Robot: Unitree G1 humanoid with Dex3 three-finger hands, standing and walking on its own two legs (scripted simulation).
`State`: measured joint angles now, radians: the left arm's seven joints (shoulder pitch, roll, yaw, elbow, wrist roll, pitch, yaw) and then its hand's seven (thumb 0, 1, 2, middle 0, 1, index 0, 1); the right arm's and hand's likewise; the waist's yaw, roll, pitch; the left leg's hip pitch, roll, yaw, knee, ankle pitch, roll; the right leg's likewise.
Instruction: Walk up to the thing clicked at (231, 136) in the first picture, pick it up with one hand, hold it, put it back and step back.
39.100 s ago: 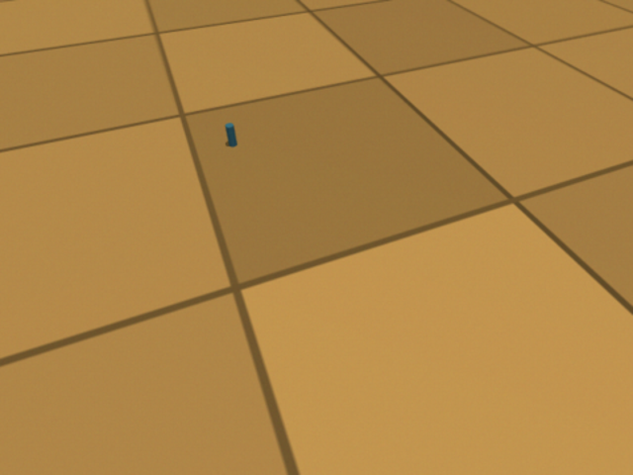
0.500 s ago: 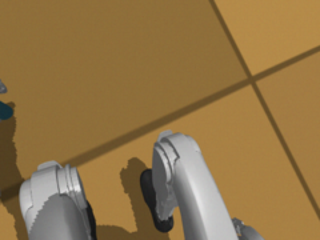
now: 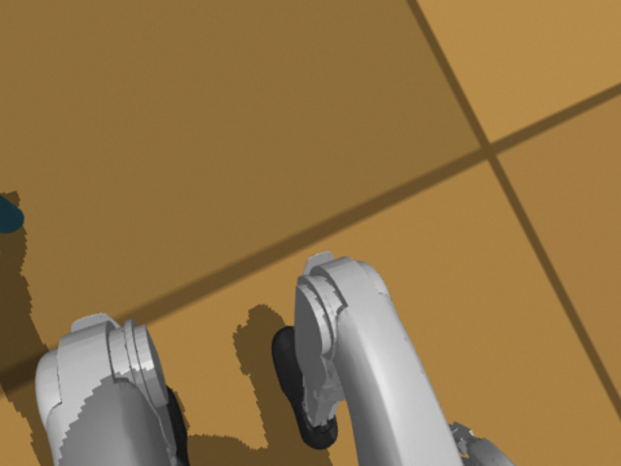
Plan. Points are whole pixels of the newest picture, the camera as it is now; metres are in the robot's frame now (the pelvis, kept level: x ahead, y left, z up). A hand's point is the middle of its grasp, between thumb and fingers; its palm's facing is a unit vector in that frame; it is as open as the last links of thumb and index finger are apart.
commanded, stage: withdraw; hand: left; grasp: from above
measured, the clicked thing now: out of the picture +0.49 +0.31 -0.25
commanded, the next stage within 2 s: home in 1.02 s
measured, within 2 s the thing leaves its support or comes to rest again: neither
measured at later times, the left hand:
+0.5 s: hand out of the picture +0.47 +0.33 -0.09, palm faces -0.33 -0.03 -0.95, open 13.4 cm
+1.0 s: hand out of the picture +0.44 +0.30 -0.07, palm faces -0.47 -0.03 -0.88, open 13.7 cm
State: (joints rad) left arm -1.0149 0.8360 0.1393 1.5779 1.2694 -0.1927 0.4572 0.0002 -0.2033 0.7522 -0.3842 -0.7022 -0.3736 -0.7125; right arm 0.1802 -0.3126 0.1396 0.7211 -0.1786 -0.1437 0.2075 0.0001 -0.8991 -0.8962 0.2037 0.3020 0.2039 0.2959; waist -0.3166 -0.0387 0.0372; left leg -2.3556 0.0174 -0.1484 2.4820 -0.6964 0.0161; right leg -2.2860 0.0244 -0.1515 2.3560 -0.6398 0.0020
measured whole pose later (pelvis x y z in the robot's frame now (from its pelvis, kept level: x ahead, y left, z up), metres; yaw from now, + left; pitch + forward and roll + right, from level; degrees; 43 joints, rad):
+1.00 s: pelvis -0.01 +0.00 +0.08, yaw +5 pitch +35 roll -7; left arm -1.04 0.69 -0.07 1.43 1.25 -0.21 0.28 0.00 -0.46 0.95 -0.19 -0.91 -0.17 -0.93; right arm 0.17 -0.32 0.06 0.70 -0.08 -0.02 0.09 0.00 -0.92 -0.90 0.20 0.30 0.20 0.30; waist -0.24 -0.02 -0.10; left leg -2.18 0.00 -0.07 2.21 -0.63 0.02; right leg -2.12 0.00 -0.08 2.13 -0.62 0.00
